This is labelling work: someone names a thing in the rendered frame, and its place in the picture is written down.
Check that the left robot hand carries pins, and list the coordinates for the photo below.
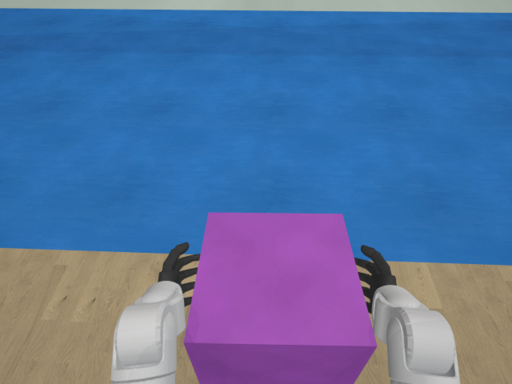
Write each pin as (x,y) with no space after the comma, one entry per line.
(173,264)

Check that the robot left forearm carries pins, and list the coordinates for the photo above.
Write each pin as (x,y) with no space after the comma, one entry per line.
(145,337)

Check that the robot right forearm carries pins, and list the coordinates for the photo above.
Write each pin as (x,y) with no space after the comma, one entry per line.
(420,342)

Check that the right robot hand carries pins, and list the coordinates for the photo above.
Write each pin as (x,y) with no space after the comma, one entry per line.
(380,270)

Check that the carton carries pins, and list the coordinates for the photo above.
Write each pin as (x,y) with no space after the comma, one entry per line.
(277,300)

